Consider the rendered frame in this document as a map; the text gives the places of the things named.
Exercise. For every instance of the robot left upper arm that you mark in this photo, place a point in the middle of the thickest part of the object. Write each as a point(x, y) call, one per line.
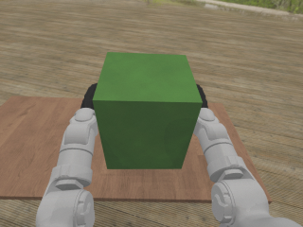
point(67, 208)

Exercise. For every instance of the robot right upper arm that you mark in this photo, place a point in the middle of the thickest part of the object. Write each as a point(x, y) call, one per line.
point(242, 203)

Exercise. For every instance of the robot left hand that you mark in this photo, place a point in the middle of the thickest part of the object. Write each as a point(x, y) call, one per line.
point(88, 97)

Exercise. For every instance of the table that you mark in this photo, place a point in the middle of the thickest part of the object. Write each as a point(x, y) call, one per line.
point(31, 132)

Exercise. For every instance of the robot left forearm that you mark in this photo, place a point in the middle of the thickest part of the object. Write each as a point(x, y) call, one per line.
point(73, 170)

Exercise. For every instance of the robot right forearm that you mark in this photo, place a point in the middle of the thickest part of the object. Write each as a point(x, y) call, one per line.
point(223, 162)

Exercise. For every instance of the carton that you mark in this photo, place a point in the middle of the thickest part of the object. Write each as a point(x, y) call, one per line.
point(146, 106)

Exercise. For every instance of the robot right hand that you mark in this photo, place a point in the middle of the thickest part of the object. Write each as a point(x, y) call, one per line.
point(203, 97)

